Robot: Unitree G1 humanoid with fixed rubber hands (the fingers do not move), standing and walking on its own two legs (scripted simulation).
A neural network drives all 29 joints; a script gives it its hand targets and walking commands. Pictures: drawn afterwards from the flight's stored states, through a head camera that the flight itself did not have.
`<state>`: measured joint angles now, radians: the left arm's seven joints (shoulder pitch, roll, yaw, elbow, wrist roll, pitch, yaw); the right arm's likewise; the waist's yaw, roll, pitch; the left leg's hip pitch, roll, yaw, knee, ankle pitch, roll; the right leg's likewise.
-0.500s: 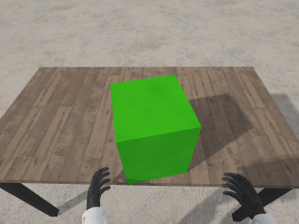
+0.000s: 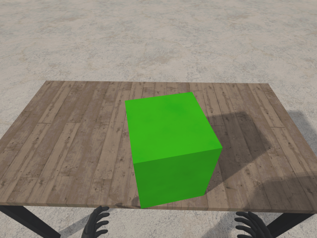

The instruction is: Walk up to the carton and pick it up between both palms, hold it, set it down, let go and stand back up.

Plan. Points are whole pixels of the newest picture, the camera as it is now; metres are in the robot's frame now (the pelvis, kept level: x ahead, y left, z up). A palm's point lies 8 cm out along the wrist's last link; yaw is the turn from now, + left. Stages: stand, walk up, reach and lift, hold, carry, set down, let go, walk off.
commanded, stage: set down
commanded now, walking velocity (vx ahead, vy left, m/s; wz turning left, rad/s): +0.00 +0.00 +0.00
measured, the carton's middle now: (166, 150) +0.39 +0.03 +0.01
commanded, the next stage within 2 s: let go in 0.62 s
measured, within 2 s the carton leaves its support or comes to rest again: neither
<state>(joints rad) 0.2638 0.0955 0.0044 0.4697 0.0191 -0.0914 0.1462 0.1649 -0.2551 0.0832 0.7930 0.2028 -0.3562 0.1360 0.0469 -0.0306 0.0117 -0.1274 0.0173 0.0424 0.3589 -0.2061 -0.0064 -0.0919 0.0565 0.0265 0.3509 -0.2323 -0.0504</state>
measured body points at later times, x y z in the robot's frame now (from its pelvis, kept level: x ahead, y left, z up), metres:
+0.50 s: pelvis +0.00 +0.01 +0.00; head +0.00 +0.03 +0.45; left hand +0.15 +0.24 -0.09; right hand +0.16 -0.20 -0.09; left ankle -0.01 +0.12 -0.75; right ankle -0.03 -0.09 -0.75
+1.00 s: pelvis -0.01 +0.02 +0.00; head +0.00 +0.03 +0.45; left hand +0.16 +0.24 -0.10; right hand +0.15 -0.20 -0.10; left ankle -0.01 +0.12 -0.75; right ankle -0.03 -0.09 -0.75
